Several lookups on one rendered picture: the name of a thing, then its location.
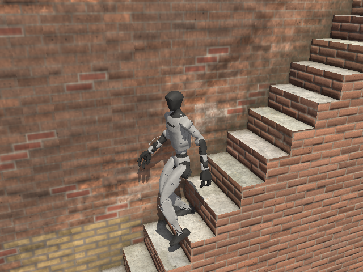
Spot robot right forearm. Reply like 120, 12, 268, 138
148, 133, 167, 154

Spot robot left foot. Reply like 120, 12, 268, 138
169, 228, 191, 246

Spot robot left upper arm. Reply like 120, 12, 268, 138
179, 118, 205, 146

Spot robot left thigh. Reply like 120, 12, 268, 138
160, 162, 192, 207

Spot right robot hand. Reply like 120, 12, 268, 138
137, 150, 152, 169

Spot left robot hand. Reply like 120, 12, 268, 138
200, 170, 212, 188

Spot robot right upper arm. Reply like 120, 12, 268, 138
163, 111, 174, 139

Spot robot left forearm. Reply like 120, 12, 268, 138
199, 139, 209, 171

